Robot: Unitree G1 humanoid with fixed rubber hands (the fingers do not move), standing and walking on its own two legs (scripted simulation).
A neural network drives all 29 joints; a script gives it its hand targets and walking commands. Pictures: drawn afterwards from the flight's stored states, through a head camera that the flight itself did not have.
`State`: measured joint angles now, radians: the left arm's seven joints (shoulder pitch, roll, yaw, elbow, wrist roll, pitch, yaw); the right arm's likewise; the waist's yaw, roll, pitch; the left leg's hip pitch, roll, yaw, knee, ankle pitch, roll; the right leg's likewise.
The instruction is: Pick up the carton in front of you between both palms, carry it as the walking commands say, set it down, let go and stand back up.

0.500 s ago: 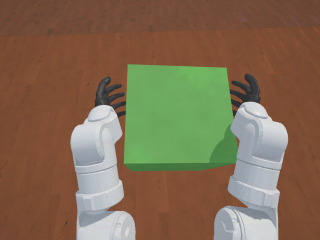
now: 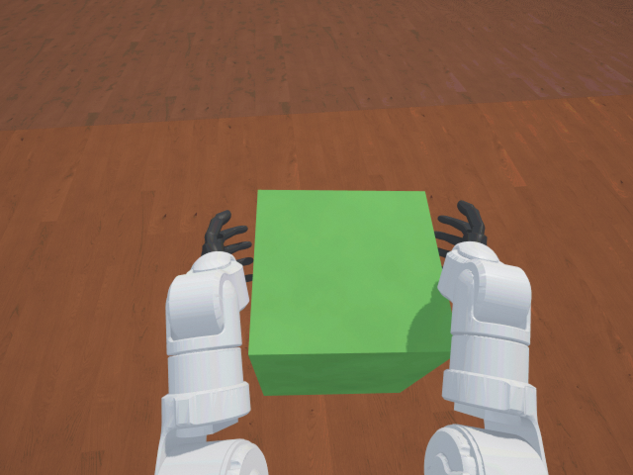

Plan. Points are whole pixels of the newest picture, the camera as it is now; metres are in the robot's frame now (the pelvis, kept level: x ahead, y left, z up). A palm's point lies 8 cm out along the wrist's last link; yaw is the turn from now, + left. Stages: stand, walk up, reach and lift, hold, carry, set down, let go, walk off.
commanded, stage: carry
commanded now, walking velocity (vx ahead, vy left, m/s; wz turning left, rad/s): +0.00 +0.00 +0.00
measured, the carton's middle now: (337, 302) +0.34 +0.00 +0.02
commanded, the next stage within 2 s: none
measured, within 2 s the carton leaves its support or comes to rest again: neither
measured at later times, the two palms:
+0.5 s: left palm (213, 282) +0.29 +0.14 +0.13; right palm (476, 273) +0.31 -0.15 +0.14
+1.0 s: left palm (210, 299) +0.27 +0.14 +0.13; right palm (479, 288) +0.29 -0.15 +0.14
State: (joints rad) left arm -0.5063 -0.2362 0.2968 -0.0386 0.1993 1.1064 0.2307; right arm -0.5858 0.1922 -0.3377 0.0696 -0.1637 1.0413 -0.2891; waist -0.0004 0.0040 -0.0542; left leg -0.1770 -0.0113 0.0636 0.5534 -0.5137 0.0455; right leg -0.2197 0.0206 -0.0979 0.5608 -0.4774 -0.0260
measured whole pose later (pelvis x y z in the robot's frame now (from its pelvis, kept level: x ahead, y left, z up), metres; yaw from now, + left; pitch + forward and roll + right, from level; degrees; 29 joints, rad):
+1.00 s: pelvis -0.04 +0.00 +0.01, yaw +0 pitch -1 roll +0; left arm -0.49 -0.23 0.28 -0.01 0.20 1.12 0.24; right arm -0.57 0.19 -0.32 0.09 -0.16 1.05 -0.29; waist 0.00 0.01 -0.06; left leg -0.18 -0.01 0.07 0.50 -0.42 0.04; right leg -0.21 0.01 -0.11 0.49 -0.38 -0.03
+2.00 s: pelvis -0.06 +0.00 +0.01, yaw +0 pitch -1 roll +0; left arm -0.55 -0.23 0.32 0.03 0.21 1.09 0.30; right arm -0.56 0.24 -0.32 0.04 -0.20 1.06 -0.30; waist 0.00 0.00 -0.05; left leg -0.20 0.00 0.08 0.50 -0.40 0.04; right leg -0.24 0.01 -0.12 0.49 -0.36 -0.03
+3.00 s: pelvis -0.06 +0.00 +0.01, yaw +1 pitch -1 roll +0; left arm -0.54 -0.24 0.31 0.00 0.20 1.10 0.30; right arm -0.55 0.24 -0.31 0.01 -0.19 1.08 -0.31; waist 0.00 0.00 -0.07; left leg -0.22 0.00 0.08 0.54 -0.46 0.05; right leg -0.24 0.01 -0.13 0.52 -0.40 -0.04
